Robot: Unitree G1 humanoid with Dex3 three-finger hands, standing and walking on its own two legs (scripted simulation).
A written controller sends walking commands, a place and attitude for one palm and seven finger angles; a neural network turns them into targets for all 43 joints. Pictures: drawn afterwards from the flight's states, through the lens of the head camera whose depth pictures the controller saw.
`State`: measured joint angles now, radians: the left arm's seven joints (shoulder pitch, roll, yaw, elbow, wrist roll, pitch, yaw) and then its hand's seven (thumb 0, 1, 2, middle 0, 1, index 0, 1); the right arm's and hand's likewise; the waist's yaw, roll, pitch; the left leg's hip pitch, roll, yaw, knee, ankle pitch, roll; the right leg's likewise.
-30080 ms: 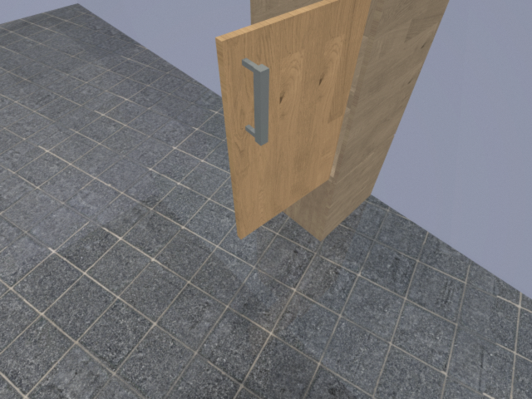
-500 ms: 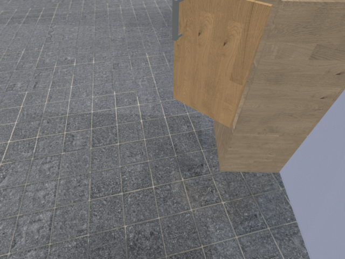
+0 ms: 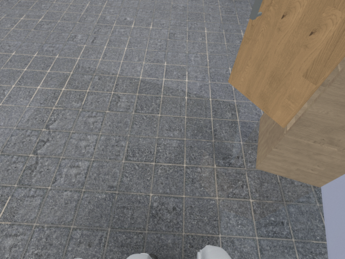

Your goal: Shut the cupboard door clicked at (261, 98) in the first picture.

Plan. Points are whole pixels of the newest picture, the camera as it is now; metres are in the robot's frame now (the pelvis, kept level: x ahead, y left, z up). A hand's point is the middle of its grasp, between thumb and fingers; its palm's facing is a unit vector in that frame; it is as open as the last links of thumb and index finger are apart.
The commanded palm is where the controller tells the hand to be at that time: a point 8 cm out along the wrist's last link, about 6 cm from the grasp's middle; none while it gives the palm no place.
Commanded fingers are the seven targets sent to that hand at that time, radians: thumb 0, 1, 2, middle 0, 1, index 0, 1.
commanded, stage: walk to a spot facing it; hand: left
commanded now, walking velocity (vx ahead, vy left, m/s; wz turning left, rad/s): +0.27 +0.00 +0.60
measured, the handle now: out of the picture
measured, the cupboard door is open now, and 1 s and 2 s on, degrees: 53 53 53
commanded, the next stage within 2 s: turn to face it in 1.16 s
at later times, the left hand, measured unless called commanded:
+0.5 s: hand out of the picture +0.00 +0.18 -0.16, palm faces +0.36 -0.90 -0.22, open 7.4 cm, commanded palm none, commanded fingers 0.00 0.90 0.90 -0.20 -0.30 -0.20 -0.30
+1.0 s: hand (59, 213) +0.24 +0.32 -0.15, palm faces +0.47 -0.86 -0.22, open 7.4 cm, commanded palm none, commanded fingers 0.00 0.90 0.90 -0.20 -0.30 -0.20 -0.30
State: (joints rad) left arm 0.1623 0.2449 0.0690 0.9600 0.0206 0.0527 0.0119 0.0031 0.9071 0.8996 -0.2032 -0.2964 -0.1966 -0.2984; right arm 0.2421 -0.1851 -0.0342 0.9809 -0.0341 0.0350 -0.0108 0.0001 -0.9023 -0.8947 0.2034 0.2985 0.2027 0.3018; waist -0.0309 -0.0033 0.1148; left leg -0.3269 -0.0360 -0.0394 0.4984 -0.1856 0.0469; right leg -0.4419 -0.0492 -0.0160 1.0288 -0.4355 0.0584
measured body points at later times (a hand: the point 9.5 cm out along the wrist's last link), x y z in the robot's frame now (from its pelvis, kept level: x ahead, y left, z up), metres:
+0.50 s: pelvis +0.05 -0.01 +0.00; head +0.10 +0.00 +0.45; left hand -0.02 +0.22 -0.14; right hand +0.21 -0.24 -0.14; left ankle +0.06 +0.16 -0.68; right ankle +0.01 -0.16 -0.74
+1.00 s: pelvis +0.24 +0.10 -0.01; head +0.26 +0.09 +0.44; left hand +0.21 +0.36 -0.14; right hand +0.33 -0.12 -0.17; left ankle +0.10 +0.17 -0.74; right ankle +0.39 +0.05 -0.73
